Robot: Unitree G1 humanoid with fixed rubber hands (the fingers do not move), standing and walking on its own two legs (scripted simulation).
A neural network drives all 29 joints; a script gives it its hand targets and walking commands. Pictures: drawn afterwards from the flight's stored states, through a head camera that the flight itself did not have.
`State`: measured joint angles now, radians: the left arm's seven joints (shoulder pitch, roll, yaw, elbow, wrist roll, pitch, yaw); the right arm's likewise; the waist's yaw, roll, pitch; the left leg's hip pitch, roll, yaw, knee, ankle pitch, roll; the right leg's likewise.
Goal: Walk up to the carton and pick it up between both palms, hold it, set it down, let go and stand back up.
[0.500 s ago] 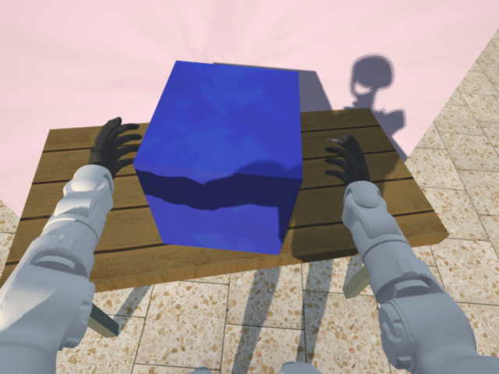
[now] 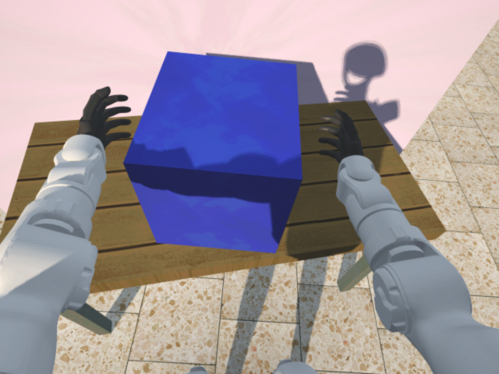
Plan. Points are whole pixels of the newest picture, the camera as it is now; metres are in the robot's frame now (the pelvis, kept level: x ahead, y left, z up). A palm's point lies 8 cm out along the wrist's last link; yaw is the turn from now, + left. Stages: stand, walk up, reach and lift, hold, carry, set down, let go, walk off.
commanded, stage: reach and lift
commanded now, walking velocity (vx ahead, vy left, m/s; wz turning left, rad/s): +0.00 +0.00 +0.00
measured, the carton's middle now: (223, 156) +0.54 -0.01 -0.02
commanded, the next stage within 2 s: none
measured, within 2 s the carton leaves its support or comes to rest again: neither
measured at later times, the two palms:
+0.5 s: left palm (124, 180) +0.48 +0.19 +0.00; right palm (335, 193) +0.41 -0.21 +0.00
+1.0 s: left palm (133, 185) +0.48 +0.18 -0.03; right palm (326, 193) +0.42 -0.20 -0.02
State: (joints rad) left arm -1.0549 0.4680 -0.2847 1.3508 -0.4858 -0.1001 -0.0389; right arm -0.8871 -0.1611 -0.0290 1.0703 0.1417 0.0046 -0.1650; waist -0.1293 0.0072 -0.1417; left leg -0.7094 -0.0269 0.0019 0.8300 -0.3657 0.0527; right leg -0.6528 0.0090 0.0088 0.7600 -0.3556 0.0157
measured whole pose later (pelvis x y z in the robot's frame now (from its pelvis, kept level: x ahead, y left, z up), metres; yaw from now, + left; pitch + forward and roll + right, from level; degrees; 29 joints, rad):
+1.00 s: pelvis +0.00 +0.00 -0.02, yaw -1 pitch +35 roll -3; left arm -1.00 0.37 -0.11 1.43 -0.34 -0.43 -0.04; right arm -0.84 -0.13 -0.03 1.18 0.14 -0.38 -0.13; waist -0.13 0.02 -0.27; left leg -1.13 -0.02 0.00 0.83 -0.30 0.04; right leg -1.07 0.01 0.00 0.76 -0.30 0.02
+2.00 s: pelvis +0.00 +0.00 -0.02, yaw -1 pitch +35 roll -3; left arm -1.08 0.32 0.16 1.63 -0.09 -0.66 -0.05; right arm -0.86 0.03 -0.47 1.25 -0.16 -0.61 -0.13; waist -0.11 0.02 -0.23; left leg -1.13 -0.02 0.00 0.83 -0.30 0.04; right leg -1.07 0.01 0.00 0.76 -0.29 0.02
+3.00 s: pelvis +0.00 +0.00 -0.02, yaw -1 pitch +35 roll -3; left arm -1.08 0.30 0.06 1.64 -0.09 -0.68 0.01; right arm -0.86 0.00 -0.47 1.32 -0.16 -0.71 -0.14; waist -0.09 0.02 -0.23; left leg -1.13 -0.02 0.00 0.83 -0.30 0.04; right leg -1.07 0.01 0.00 0.76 -0.29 0.02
